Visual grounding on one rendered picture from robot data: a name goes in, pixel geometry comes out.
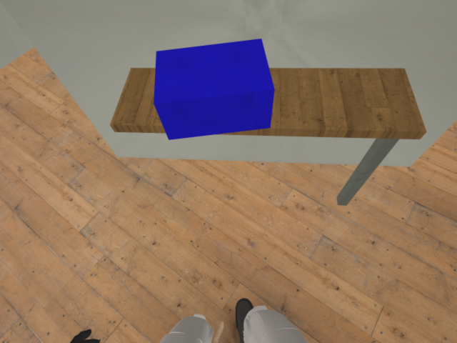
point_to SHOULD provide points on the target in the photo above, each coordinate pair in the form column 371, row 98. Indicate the right robot thigh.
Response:
column 270, row 326

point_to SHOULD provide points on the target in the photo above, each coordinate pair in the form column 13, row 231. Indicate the carton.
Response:
column 213, row 89

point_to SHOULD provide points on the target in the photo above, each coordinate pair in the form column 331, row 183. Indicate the right robot foot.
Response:
column 243, row 306

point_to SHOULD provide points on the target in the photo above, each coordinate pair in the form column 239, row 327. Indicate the table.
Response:
column 375, row 103

